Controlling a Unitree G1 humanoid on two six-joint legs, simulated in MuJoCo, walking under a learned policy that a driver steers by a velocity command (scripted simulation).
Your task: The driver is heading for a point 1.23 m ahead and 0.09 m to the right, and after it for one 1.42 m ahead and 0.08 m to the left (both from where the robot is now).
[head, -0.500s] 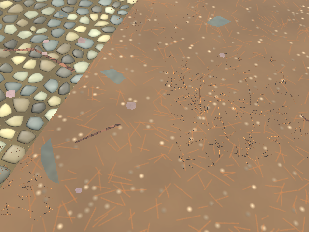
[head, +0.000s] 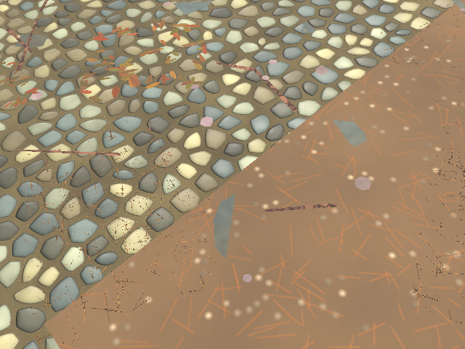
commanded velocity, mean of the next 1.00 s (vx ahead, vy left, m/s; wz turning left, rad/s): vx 0.09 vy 0.00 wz -0.19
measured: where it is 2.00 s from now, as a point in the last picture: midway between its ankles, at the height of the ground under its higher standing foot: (276, 226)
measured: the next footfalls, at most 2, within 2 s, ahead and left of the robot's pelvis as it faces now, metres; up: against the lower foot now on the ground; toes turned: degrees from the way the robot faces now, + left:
left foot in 0.26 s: +0.03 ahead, +0.13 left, +0.00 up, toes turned +14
right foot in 0.76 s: +0.03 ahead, -0.07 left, +0.00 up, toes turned -11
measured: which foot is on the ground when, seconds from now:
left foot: up 0.00-0.24, down 0.26-0.76, up 0.78-1.00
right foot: down 0.00-0.26, up 0.28-0.74, down 0.76-1.00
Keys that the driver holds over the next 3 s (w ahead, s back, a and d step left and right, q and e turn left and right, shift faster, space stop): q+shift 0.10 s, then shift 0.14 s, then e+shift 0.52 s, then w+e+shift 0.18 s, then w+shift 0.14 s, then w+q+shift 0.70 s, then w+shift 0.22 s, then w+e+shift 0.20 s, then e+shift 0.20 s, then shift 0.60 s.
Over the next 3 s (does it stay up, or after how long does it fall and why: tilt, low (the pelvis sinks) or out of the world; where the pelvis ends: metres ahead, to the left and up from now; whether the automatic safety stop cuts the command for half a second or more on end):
stays up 1.37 0.06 -0.01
